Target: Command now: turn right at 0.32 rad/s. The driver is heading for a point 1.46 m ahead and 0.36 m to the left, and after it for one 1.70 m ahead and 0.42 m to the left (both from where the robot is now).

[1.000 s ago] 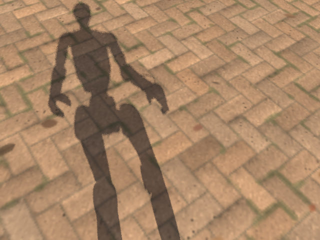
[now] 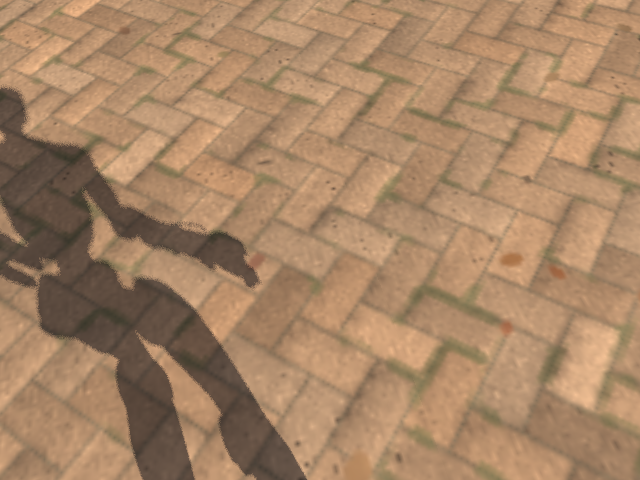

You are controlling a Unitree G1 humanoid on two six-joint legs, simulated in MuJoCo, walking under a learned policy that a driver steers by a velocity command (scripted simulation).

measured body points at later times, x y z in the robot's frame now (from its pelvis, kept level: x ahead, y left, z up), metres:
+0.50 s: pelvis +0.01 +0.01 -0.01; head +0.04 +0.01 +0.43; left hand +0.10 +0.31 -0.11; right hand +0.20 -0.25 -0.11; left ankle -0.01 +0.14 -0.71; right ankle +0.02 -0.08 -0.74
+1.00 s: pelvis +0.09 +0.11 +0.00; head +0.10 +0.15 +0.45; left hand +0.14 +0.43 -0.09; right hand +0.26 -0.12 -0.09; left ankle -0.02 +0.16 -0.74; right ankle +0.26 +0.01 -0.68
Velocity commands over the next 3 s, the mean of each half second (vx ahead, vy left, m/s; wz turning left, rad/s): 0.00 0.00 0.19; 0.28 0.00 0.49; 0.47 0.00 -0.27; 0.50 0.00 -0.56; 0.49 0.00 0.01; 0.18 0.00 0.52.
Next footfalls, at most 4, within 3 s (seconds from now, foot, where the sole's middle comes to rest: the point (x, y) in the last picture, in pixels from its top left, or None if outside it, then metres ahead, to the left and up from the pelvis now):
0.20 left None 0.05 0.15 -0.78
0.76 left None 0.02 0.17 -0.78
1.24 right None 0.43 0.13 -0.78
1.70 left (181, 392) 0.63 0.41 -0.78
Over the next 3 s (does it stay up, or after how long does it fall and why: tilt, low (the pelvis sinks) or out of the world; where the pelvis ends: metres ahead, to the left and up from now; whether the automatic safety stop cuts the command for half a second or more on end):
stays up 1.05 0.25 -0.01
